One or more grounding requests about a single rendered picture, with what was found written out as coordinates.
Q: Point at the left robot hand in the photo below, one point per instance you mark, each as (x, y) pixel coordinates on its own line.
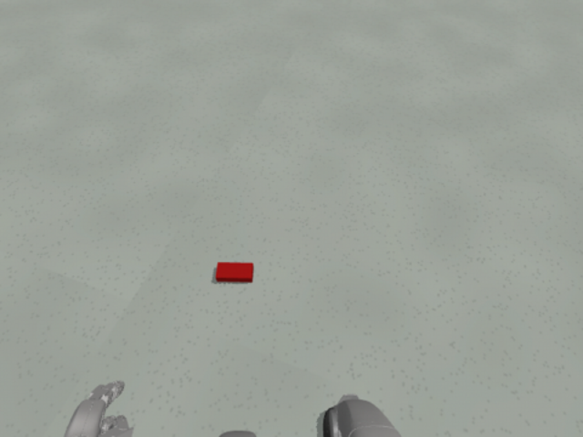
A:
(88, 419)

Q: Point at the small box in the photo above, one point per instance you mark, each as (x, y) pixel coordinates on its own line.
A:
(234, 272)

